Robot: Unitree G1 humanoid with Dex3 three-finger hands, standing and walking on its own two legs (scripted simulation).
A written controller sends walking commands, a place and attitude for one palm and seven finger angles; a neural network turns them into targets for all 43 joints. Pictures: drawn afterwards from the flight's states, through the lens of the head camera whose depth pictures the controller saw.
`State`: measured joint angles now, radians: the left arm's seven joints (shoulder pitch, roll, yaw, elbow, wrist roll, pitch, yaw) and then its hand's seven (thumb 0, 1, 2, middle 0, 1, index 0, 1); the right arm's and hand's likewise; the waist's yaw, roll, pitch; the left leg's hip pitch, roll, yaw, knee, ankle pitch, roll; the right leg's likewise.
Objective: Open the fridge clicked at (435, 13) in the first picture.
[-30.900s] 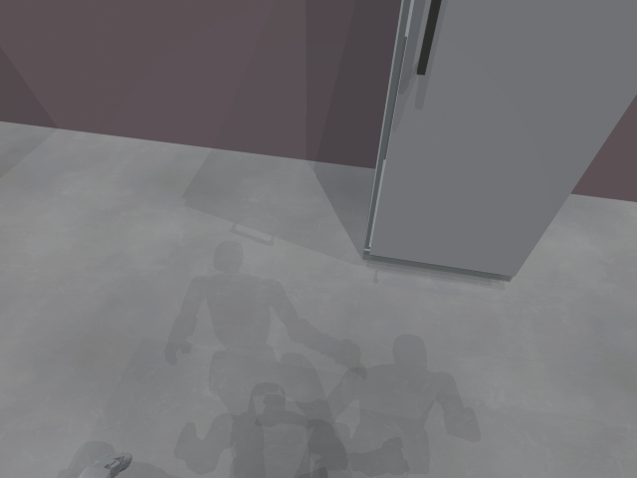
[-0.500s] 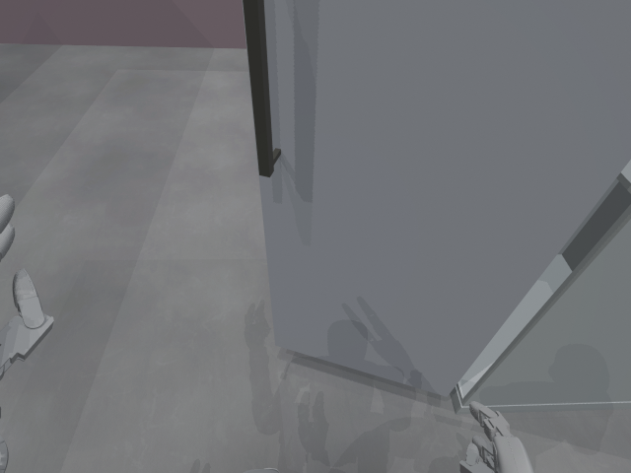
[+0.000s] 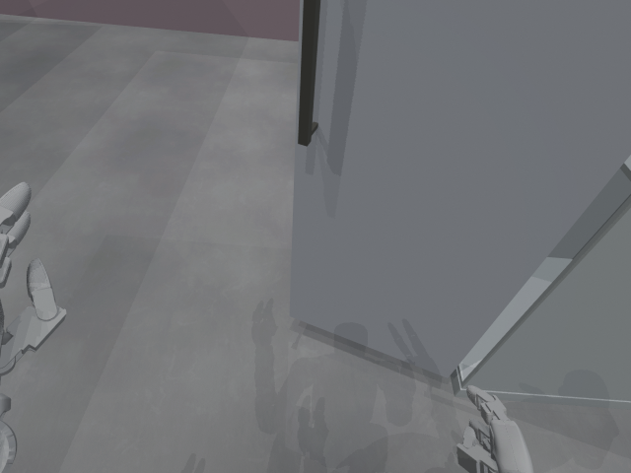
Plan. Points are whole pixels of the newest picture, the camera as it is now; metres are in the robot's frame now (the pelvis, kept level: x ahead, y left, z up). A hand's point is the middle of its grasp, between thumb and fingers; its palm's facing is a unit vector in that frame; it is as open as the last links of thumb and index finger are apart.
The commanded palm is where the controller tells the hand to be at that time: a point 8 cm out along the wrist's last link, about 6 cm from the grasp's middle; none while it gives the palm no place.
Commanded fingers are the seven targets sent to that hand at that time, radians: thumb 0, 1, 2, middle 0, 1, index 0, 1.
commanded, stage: stop stepping back and stand still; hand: left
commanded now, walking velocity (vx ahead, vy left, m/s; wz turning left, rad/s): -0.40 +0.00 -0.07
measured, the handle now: (315, 38) +0.67 +0.12 +0.25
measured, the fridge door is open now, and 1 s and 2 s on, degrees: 71 71 71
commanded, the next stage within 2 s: let the arm hang, fingers relaxed in 0.86 s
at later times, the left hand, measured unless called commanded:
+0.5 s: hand out of the picture +0.08 +0.27 +0.17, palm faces +0.48 -0.81 -0.35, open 7.4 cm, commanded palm +0.02 +0.30 +0.18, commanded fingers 0.00 0.90 0.90 -0.20 -0.30 -0.20 -0.30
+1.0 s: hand out of the picture +0.07 +0.28 +0.13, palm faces +0.38 -0.81 -0.44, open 7.4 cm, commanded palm none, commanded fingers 0.00 0.90 0.90 -0.20 -0.30 -0.20 -0.30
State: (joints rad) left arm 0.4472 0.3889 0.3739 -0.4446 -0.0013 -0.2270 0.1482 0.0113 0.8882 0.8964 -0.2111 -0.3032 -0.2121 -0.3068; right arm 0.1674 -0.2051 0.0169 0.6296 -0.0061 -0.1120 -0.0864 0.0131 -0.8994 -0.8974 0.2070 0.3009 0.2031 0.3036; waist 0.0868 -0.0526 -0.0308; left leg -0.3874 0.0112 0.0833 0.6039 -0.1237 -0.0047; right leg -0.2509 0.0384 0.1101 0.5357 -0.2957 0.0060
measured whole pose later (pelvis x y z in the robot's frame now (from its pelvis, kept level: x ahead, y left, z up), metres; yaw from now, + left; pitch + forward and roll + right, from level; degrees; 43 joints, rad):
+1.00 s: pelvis -0.15 +0.02 -0.01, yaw -2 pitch -1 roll +0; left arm 0.41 0.37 0.32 -0.24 0.01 -0.20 0.12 0.01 0.89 0.90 -0.21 -0.30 -0.21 -0.31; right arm 0.26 -0.27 0.00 0.69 -0.02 -0.15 -0.03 0.01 -0.90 -0.90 0.21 0.30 0.20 0.30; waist 0.02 0.02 -0.03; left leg -0.35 0.05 0.06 0.60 -0.13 0.02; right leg -0.26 0.00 -0.11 0.59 -0.30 -0.05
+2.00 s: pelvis -0.14 +0.06 +0.01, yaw -2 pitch -1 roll +0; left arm 0.10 0.34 -0.01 1.12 0.02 -0.02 -0.01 0.00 0.91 0.90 -0.20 -0.30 -0.20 -0.30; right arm 0.09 -0.34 -0.01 1.11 -0.02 -0.01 0.01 0.00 -0.90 -0.90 0.21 0.30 0.20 0.30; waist -0.01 0.01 0.03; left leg -0.19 -0.02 0.07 0.34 -0.14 0.04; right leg -0.14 -0.02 -0.01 0.35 -0.19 0.01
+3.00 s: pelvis -0.10 +0.02 +0.01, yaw -3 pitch -1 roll +0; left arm 0.10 0.33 0.00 1.12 0.01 -0.02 0.00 0.00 0.90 0.90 -0.20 -0.30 -0.21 -0.30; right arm 0.10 -0.34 0.01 1.13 -0.02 0.00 -0.01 0.00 -0.90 -0.90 0.21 0.30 0.20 0.30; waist -0.02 0.01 0.04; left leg -0.11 0.03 0.07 0.30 -0.18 -0.02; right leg -0.06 0.04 0.00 0.29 -0.21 -0.04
